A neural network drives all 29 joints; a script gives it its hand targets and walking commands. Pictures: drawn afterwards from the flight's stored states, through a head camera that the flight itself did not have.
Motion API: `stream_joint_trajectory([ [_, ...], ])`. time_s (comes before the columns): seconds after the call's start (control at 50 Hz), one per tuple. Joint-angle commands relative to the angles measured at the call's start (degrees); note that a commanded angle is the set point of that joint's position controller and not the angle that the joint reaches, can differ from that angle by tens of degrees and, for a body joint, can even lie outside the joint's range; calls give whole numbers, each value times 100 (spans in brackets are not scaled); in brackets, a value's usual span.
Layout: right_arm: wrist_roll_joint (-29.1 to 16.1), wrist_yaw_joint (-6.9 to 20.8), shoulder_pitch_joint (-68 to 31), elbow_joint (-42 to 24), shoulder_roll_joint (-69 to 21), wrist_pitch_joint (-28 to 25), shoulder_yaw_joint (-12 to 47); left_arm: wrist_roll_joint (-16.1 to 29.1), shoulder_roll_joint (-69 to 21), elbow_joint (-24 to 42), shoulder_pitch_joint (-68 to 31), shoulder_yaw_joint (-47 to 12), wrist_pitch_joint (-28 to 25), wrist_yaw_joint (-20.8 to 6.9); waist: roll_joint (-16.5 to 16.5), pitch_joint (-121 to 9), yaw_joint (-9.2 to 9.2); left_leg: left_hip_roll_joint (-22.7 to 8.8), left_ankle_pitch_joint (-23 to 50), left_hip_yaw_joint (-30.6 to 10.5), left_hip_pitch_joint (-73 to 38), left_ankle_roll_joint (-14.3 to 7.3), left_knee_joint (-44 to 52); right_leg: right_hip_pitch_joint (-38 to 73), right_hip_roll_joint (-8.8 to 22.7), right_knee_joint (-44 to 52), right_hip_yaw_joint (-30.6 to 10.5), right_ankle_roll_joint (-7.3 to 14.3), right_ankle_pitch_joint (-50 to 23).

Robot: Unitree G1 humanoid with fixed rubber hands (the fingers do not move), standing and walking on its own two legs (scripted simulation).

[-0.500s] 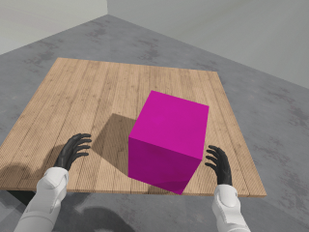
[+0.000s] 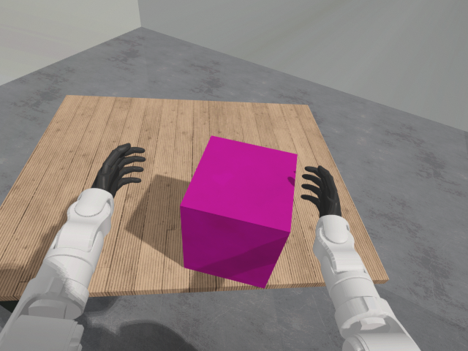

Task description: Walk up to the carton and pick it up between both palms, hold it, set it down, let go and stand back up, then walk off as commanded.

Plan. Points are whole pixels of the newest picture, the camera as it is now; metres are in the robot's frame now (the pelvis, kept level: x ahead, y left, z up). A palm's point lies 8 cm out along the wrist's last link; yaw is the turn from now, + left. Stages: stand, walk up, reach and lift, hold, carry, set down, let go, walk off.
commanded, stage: reach and lift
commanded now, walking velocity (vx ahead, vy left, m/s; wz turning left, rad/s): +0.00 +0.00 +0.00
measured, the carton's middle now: (238, 213) +0.42 -0.06 -0.06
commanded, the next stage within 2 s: none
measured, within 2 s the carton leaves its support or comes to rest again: neither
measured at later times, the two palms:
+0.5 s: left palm (123, 159) +0.44 +0.18 +0.09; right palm (325, 183) +0.38 -0.21 +0.08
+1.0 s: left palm (122, 189) +0.43 +0.19 +0.02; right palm (320, 207) +0.37 -0.22 +0.01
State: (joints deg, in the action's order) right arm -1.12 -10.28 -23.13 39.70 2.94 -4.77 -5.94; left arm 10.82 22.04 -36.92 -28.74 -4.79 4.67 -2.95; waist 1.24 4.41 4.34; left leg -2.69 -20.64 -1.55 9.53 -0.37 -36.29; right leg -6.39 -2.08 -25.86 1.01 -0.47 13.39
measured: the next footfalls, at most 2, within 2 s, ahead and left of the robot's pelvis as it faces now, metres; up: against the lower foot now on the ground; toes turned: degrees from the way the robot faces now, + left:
none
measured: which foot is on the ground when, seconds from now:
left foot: down 0.00-1.00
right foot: down 0.00-1.00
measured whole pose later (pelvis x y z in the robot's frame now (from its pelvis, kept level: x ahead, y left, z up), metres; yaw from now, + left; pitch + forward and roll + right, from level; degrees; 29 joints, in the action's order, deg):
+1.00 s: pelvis +0.00 -0.01 -0.01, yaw +0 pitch +16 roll -2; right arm -4.8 -10.3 -37.6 64.2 6.1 -20.8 -6.0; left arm 10.8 21.9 -66.3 -42.3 -4.8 -17.6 -2.5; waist 0.7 -7.2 5.0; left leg -1.4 -17.4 -1.6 36.1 0.2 -37.4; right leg -35.4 -0.7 -32.7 1.1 -0.6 13.3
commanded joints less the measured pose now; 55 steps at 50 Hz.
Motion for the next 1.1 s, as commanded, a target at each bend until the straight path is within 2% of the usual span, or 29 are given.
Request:
stream_joint_trajectory([
  [0.0,-845,-144,-2212,-283,1133,74,-550,200,326,-435,-2821,116,-134,67,-1115,-1533,789,85,1651,-81,400,315,1354,-153,46,444,171,185,-1020],
  [0.2,-933,-66,-2810,327,1343,38,-604,177,386,-570,-3539,149,-284,106,-1307,-2418,858,40,2769,-156,-45,449,1006,-578,-11,353,259,195,-1409],
  [0.36,-1090,-38,-3118,518,1509,-290,-621,185,325,-422,-3705,185,-325,143,-1519,-3560,847,14,4355,-215,-622,641,522,-847,-109,256,322,201,-2160],
  [0.46,-1177,-33,-3107,851,1540,-423,-550,110,250,-627,-3591,270,-297,105,-1527,-3661,824,24,4773,-209,-704,693,388,-930,-130,265,309,198,-2369],
  [0.58,-1142,-67,-2960,1172,1322,-616,-390,21,103,-1077,-3364,339,-488,16,-1373,-3434,772,65,4526,-178,-378,640,330,-990,-75,190,247,176,-2321],
  [0.66,-1047,-56,-2968,1335,1109,-876,-353,65,-2,-1381,-3442,245,-905,15,-1338,-3657,759,80,4332,-191,-97,621,157,-1171,-38,18,220,181,-2255],
  [0.9,-960,62,-3509,2461,860,-1810,-207,268,-206,-2910,-4068,-190,-2296,-6,-1248,-4579,671,120,3607,-186,777,600,-485,-2385,19,-578,203,235,-1749],
  [1.08,-1043,-8,-3711,3148,811,-2237,-140,371,-138,-3883,-4394,-224,-2865,-67,-1125,-5288,639,236,2559,-64,1716,456,-798,-2910,84,-1017,164,206,-1485],
])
